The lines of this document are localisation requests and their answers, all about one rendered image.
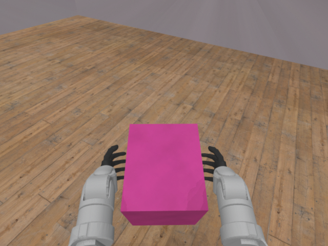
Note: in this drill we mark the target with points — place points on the right robot hand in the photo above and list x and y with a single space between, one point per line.
218 161

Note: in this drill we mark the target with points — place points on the carton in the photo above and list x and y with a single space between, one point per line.
164 179

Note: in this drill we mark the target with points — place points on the left robot forearm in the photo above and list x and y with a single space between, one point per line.
95 213

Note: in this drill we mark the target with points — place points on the left robot hand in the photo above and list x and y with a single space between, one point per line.
108 159

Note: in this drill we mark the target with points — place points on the right robot forearm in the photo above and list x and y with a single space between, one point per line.
239 226

